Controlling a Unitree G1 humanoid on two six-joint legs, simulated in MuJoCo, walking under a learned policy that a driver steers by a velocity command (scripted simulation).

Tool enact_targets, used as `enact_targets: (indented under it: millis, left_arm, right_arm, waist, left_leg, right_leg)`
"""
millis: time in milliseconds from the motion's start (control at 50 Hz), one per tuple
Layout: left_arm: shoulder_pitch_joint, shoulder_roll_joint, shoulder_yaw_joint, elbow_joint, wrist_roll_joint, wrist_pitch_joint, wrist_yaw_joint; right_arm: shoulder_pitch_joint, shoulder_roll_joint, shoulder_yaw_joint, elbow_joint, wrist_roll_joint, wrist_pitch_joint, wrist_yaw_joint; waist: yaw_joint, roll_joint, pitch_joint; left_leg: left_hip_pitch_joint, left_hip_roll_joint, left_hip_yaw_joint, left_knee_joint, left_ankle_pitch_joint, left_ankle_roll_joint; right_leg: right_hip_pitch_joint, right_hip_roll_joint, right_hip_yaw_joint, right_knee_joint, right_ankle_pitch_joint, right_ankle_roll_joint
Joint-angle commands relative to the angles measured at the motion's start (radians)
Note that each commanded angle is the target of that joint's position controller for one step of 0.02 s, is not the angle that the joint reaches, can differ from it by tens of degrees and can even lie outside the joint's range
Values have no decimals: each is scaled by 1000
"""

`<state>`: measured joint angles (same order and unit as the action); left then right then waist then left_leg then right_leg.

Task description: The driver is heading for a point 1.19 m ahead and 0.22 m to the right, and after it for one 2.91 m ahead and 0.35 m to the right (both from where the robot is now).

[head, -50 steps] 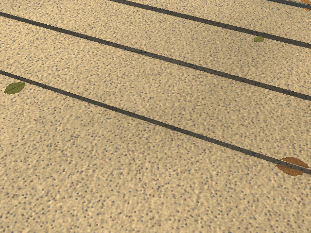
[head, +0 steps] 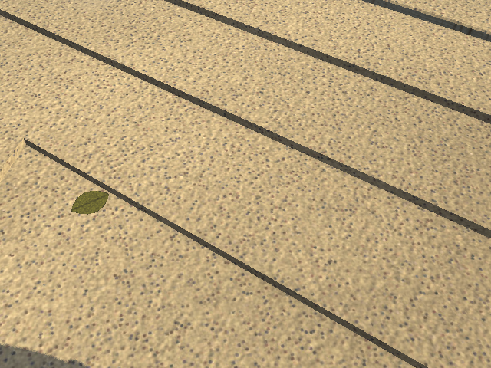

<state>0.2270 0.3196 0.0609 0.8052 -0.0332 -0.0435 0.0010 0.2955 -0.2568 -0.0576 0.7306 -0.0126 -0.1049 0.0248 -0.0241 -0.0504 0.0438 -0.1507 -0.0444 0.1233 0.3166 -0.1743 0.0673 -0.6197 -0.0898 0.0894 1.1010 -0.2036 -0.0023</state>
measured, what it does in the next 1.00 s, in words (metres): walks ahead, turning right: right foot, then left foot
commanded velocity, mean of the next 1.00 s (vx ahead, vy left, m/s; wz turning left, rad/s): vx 0.50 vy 0.00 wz -0.37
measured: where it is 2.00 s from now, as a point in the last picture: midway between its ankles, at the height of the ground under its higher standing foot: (309, 181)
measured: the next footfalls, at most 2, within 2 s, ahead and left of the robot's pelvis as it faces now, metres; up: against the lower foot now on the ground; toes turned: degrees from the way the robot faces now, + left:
right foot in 0.32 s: +0.33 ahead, -0.14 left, +0.00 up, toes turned -12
left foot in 0.80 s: +0.64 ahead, -0.01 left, +0.00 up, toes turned -22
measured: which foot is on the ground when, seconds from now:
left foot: down 0.00-0.32, up 0.34-0.78, down 0.80-1.00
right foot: up 0.00-0.30, down 0.32-0.82, up 0.84-1.00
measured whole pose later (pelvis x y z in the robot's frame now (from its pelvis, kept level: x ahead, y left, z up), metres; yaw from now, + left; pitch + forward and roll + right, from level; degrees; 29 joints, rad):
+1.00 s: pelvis +0.56 -0.09 +0.00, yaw -23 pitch +1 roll +1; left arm 0.24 0.29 0.04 0.70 -0.01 -0.05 -0.01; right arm 0.32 -0.26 -0.04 0.78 -0.01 -0.08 0.02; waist -0.03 -0.04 0.01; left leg -0.19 -0.03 0.02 0.38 -0.21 0.03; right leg -0.62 -0.05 0.02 1.26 -0.37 0.01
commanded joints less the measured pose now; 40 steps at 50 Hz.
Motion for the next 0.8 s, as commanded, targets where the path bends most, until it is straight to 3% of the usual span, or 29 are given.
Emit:
enact_targets:
  millis: [20,100,200,260,280,300,320,340,360,380,400,420,440,460,520,600,660,700,740,760,780,800]
  left_arm:
    - [27,28,8,-51,5,4,0]
    - [-97,7,-6,-93,14,-10,-27]
    - [-239,2,-15,-180,12,-12,-60]
    - [-207,39,4,-210,9,-5,-70]
    - [-133,66,19,-200,8,0,-69]
    - [-5,110,45,-176,5,3,-62]
    - [170,172,78,-136,7,10,-45]
    - [196,279,97,-130,3,14,-26]
    - [197,248,83,-167,12,-4,-30]
    - [172,181,66,-163,18,-17,-32]
    - [115,143,55,-166,12,-23,-32]
    - [44,116,46,-176,9,-25,-33]
    - [2,85,35,-192,17,-27,-28]
    - [-17,86,33,-201,25,-26,-24]
    - [-5,116,39,-185,22,-29,-6]
    - [58,120,35,-146,17,-22,9]
    - [122,127,32,-116,15,-20,5]
    - [140,125,30,-104,13,-14,5]
    - [139,133,33,-96,17,-7,7]
    - [163,117,28,-92,17,-1,5]
    - [161,114,23,-89,15,2,4]
    - [114,110,17,-107,26,2,5]
  right_arm:
    - [-52,-117,-32,-45,-4,-26,-12]
    - [-37,-151,-40,-18,2,-15,-27]
    - [43,-190,-52,29,22,22,-37]
    - [25,-228,-61,26,28,48,-48]
    - [14,-241,-63,21,30,58,-54]
    - [0,-246,-63,15,34,65,-59]
    - [-17,-232,-54,2,32,61,-64]
    - [64,-83,-10,-46,-8,38,-49]
    - [29,-108,1,-71,15,-6,-34]
    - [-80,-173,-15,-101,52,-32,-21]
    - [-106,-172,-10,-114,53,-44,-20]
    - [-110,-167,-12,-104,28,-45,-27]
    - [-100,-180,-20,-100,8,-36,-30]
    - [-85,-177,-22,-99,1,-23,-28]
    - [-91,-131,-7,-104,-7,2,-28]
    - [-241,-76,21,-128,-3,1,-18]
    - [-310,-98,17,-142,18,-3,-7]
    - [-336,-116,11,-155,17,-8,0]
    - [-311,-132,2,-153,16,-13,5]
    - [-294,-152,-9,-147,9,-18,4]
    - [-232,-164,-23,-132,8,-23,1]
    - [-66,-189,-35,-104,2,-26,-2]
  waist:
    - [28,105,-2]
    - [-16,86,35]
    - [-63,72,72]
    - [-10,125,-1]
    - [37,146,-52]
    - [111,143,-122]
    - [203,94,-205]
    - [107,-173,-269]
    - [127,-129,-438]
    - [160,-45,-325]
    - [118,18,-211]
    - [66,76,-137]
    - [36,63,-108]
    - [12,43,-94]
    - [1,38,-66]
    - [76,-11,-49]
    - [116,-31,-34]
    - [118,-35,-23]
    - [95,-57,-17]
    - [91,-31,-33]
    - [42,-18,-87]
    - [-50,-29,-199]
  left_leg:
    - [35,276,-132,-195,262,121]
    - [59,256,-14,-215,281,90]
    - [247,315,38,-147,400,84]
    - [304,321,76,19,844,57]
    - [304,317,85,136,983,47]
    - [248,297,97,314,999,28]
    - [56,256,103,580,800,-12]
    - [-407,80,71,942,-173,-82]
    - [-585,-26,-184,1137,-442,-90]
    - [-676,42,-247,1119,-347,-69]
    - [-660,88,-235,1022,-256,-53]
    - [-605,123,-224,924,-210,-59]
    - [-537,145,-227,867,-176,-70]
    - [-489,149,-223,839,-155,-84]
    - [-451,145,-176,697,-89,-133]
    - [-355,101,-138,371,223,-146]
    - [-349,84,-149,272,273,-128]
    - [-386,83,-164,227,215,-95]
    - [-366,73,-159,201,135,-61]
    - [-289,41,-120,166,87,-37]
    - [-159,17,-95,112,104,-10]
    - [77,90,-154,148,189,38]
  right_leg:
    - [-77,-30,59,-83,142,13]
    - [-42,-14,-25,-325,313,8]
    - [-112,3,-99,-460,222,-32]
    - [18,85,-184,-473,70,-86]
    - [114,124,-205,-470,22,-112]
    - [291,160,-206,-513,32,-146]
    - [585,138,-117,-579,86,-193]
    - [945,-125,367,-586,49,-345]
    - [1068,-257,787,-753,-72,-476]
    - [1001,-225,646,-797,-53,-412]
    - [853,-178,503,-801,8,-366]
    - [705,-135,409,-811,109,-330]
    - [607,-103,346,-832,206,-318]
    - [539,-86,322,-854,253,-317]
    - [411,-52,216,-878,377,-312]
    - [349,26,96,-863,284,-231]
    - [418,-26,154,-843,174,-220]
    - [507,-72,207,-798,167,-211]
    - [566,-103,241,-762,226,-194]
    - [580,-73,236,-709,361,-182]
    - [593,-24,198,-591,566,-155]
    - [493,13,161,-391,615,-119]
